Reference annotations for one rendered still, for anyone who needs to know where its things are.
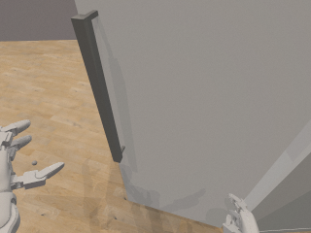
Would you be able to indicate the fridge door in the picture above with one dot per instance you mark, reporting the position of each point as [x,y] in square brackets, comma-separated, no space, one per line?
[206,95]

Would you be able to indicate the handle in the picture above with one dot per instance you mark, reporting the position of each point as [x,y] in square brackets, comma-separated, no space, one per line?
[84,31]

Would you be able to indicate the robot left forearm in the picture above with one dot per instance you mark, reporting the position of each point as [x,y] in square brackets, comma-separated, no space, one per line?
[9,214]

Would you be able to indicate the left robot hand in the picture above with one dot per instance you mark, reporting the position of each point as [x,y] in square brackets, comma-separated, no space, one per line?
[8,150]

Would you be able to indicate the right robot hand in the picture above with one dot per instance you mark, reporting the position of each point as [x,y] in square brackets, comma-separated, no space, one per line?
[244,220]

